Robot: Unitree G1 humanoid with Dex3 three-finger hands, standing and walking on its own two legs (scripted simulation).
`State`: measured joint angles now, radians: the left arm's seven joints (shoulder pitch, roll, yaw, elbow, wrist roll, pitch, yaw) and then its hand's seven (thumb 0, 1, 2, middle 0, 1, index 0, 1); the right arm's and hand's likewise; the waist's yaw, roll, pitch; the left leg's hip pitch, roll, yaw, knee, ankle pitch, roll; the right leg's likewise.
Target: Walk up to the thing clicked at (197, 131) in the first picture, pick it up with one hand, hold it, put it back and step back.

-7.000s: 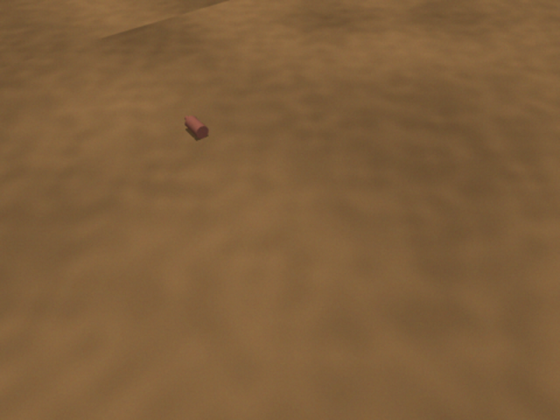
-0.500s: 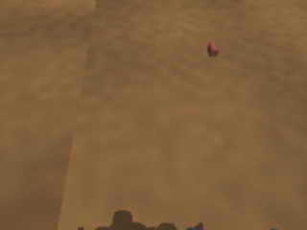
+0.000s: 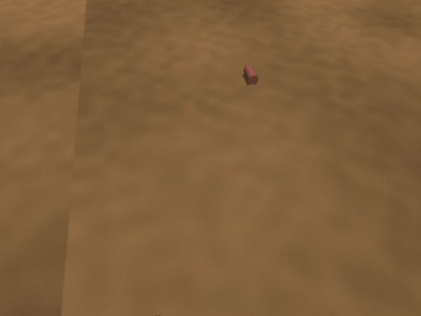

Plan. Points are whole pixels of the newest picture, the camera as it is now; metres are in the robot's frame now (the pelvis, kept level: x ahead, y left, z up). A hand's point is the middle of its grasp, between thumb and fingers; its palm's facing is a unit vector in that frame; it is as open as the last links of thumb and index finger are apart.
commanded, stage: walk up
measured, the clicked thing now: (249, 73) +1.93 -0.26 -0.72
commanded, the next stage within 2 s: stand in 1.16 s
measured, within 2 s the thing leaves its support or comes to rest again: neither
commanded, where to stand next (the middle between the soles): +0.07 -0.01 m, yaw -6 degrees
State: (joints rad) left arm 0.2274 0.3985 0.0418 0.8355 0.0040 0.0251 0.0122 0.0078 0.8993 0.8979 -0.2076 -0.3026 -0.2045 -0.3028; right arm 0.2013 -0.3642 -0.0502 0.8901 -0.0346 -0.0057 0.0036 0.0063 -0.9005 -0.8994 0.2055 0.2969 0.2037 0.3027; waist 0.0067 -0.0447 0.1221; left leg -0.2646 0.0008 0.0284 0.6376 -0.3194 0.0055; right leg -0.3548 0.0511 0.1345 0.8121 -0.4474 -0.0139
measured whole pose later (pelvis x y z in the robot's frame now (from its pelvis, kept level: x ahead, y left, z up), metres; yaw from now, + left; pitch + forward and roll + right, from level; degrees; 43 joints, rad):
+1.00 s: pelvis +0.00 +0.01 +0.02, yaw -8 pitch -3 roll +0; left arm 0.10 0.36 0.00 1.12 0.00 -0.02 0.00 0.01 0.90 0.90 -0.21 -0.30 -0.20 -0.30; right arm 0.10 -0.36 -0.02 1.10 -0.01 -0.01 0.01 0.01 -0.90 -0.90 0.21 0.30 0.20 0.30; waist 0.00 0.00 0.07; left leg -0.12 0.03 0.05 0.39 -0.22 -0.02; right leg -0.15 0.00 0.12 0.41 -0.20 0.04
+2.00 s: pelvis -0.01 +0.01 +0.02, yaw -5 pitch -3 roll +0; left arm 0.15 0.36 0.00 1.14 0.01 -0.01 -0.01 0.01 0.90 0.90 -0.21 -0.30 -0.20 -0.30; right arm 0.11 -0.35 -0.02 1.14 -0.01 0.00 0.02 0.01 -0.90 -0.90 0.21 0.30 0.20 0.30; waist 0.00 0.00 0.06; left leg -0.13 0.02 0.01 0.35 -0.17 -0.02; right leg -0.14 -0.02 0.08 0.34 -0.16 0.04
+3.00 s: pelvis +0.01 +0.01 +0.03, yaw -4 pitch -2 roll +0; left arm 0.12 0.35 0.00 1.12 0.01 -0.01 0.00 0.01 0.90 0.90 -0.21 -0.30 -0.20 -0.30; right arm 0.10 -0.35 -0.01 1.12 -0.01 -0.01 0.01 0.00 -0.90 -0.90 0.21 0.30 0.20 0.30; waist 0.00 0.00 0.07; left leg -0.12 0.02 -0.01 0.35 -0.20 -0.02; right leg -0.12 -0.02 0.06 0.33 -0.19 0.04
